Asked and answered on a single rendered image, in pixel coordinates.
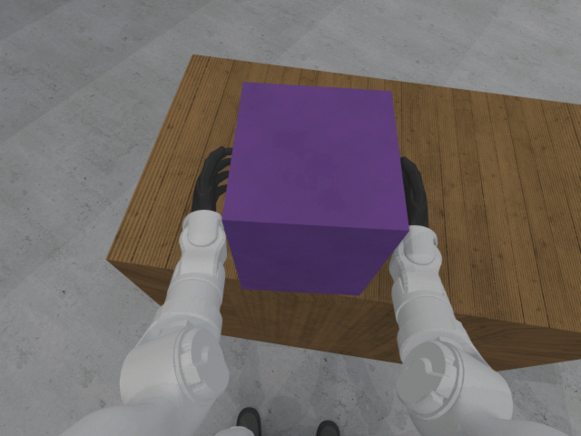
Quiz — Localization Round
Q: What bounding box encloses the robot right upper arm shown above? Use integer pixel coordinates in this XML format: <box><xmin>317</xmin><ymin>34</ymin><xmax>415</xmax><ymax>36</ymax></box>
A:
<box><xmin>396</xmin><ymin>341</ymin><xmax>568</xmax><ymax>436</ymax></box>

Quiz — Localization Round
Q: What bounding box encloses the right robot forearm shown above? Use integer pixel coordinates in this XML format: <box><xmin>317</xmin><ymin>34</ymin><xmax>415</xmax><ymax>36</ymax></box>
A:
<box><xmin>389</xmin><ymin>225</ymin><xmax>493</xmax><ymax>370</ymax></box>

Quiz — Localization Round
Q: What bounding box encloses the left robot forearm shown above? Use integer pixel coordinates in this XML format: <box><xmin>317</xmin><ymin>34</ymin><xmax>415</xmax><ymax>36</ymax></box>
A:
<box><xmin>120</xmin><ymin>210</ymin><xmax>227</xmax><ymax>399</ymax></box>

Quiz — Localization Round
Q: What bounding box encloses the left robot foot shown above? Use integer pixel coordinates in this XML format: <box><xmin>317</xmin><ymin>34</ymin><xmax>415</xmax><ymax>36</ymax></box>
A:
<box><xmin>236</xmin><ymin>407</ymin><xmax>261</xmax><ymax>436</ymax></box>

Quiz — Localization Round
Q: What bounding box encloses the carton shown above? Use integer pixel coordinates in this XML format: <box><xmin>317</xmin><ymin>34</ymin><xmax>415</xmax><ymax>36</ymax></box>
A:
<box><xmin>222</xmin><ymin>82</ymin><xmax>409</xmax><ymax>295</ymax></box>

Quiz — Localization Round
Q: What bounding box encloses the robot left upper arm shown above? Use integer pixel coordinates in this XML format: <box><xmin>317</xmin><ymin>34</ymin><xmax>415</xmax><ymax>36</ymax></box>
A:
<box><xmin>58</xmin><ymin>326</ymin><xmax>230</xmax><ymax>436</ymax></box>

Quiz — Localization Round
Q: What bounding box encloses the robot right hand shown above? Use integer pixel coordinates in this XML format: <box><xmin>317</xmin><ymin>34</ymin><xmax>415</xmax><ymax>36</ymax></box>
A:
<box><xmin>400</xmin><ymin>156</ymin><xmax>428</xmax><ymax>228</ymax></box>

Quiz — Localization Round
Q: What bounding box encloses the pedestal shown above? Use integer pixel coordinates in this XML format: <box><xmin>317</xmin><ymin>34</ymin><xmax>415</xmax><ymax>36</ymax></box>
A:
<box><xmin>105</xmin><ymin>54</ymin><xmax>581</xmax><ymax>372</ymax></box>

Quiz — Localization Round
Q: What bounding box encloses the robot left hand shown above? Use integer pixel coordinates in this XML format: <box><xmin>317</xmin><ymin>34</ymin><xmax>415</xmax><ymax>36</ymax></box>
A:
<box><xmin>192</xmin><ymin>146</ymin><xmax>232</xmax><ymax>212</ymax></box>

